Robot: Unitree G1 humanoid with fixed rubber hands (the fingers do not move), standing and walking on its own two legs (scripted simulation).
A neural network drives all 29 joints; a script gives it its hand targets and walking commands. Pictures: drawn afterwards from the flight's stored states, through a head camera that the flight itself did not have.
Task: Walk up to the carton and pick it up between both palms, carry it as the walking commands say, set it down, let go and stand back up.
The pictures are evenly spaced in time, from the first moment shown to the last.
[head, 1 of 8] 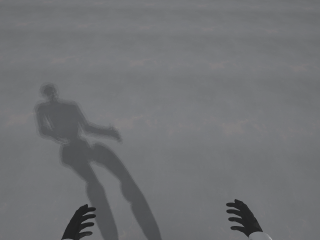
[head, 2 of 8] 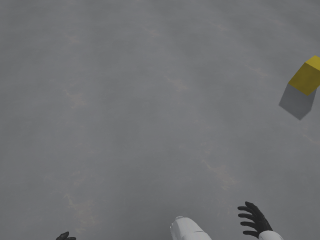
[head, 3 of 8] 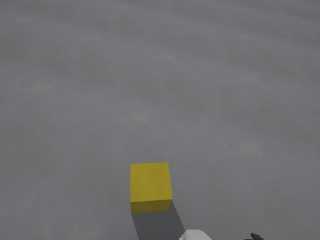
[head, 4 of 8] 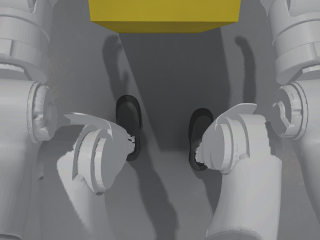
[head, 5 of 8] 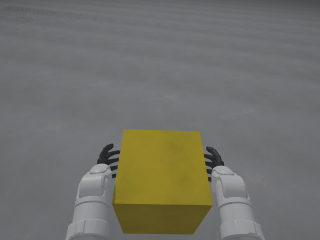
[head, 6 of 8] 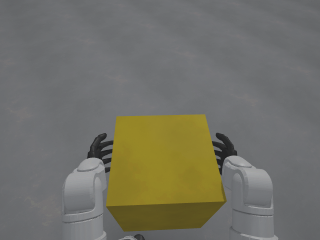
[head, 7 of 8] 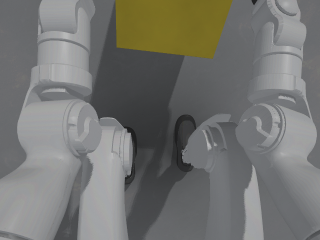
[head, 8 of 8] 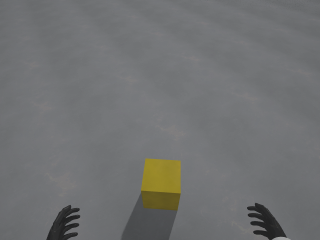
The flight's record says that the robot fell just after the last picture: no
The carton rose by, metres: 0.68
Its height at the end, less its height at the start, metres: +0.00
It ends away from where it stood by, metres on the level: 0.70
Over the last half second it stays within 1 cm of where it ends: yes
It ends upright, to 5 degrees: yes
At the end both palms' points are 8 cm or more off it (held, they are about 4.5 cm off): yes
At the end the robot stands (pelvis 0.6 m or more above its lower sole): yes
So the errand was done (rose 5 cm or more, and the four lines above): yes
